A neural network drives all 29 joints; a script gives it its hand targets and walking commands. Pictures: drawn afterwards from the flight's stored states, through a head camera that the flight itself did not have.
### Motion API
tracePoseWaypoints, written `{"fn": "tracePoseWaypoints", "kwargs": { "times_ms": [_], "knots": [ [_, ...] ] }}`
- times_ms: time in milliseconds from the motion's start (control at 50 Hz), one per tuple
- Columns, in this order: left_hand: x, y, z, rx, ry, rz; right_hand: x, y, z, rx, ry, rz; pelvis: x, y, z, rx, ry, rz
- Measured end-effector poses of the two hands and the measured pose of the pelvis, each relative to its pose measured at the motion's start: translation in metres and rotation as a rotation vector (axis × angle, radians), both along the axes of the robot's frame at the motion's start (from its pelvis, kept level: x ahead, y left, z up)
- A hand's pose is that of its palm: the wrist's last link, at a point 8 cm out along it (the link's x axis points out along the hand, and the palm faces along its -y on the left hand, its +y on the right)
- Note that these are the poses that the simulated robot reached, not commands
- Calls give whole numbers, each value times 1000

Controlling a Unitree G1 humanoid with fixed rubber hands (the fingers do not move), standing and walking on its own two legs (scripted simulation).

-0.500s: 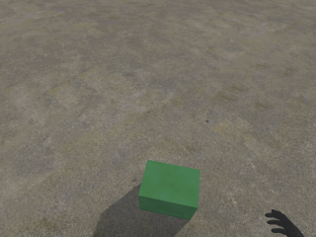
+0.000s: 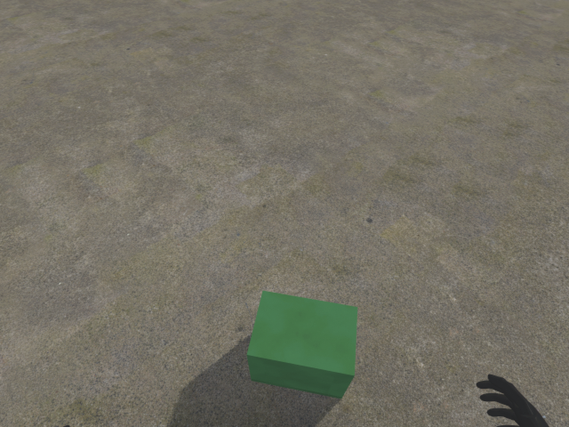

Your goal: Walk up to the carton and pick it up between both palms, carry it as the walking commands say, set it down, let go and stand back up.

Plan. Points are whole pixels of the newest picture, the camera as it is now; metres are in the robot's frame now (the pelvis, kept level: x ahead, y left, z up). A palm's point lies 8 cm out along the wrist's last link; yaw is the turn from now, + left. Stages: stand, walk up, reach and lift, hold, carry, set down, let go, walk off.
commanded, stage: walk up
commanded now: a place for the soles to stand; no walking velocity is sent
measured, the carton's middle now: (302, 345) +0.47 -0.06 -0.62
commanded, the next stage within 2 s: none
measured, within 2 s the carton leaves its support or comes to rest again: neither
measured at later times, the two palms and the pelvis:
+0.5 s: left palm out of the picture +0.08 +0.32 -0.07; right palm out of the picture +0.13 -0.33 -0.06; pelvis +0.00 +0.00 +0.00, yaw -1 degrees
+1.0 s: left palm out of the picture +0.09 +0.33 -0.06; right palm out of the picture +0.12 -0.33 -0.06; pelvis +0.00 +0.00 +0.00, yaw -2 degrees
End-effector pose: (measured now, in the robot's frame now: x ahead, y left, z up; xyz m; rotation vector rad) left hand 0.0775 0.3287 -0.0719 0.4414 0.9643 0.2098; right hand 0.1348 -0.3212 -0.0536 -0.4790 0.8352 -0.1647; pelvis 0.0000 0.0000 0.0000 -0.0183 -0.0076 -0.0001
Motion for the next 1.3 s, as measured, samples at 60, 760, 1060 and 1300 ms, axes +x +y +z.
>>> {"fn": "tracePoseWaypoints", "kwargs": {
  "times_ms": [60, 760, 1060, 1300],
  "knots": [
    [0, 1, 2, 6, -2, -1, 3, 0, 0, 0, -7, 3, -1, 1, 0, 2, 0, 0],
    [11, -4, 6, 12, -9, -25, -17, -7, -5, 12, 19, -33, 0, -3, 1, 10, -2, -25],
    [13, -7, 8, 16, -19, -33, -17, -10, -4, 14, 5, -38, -2, -5, 2, 13, -5, -32],
    [19, -5, 9, 16, -22, -47, -24, -7, -5, 17, 15, -55, -2, -2, 2, 14, -5, -45]
  ]
}}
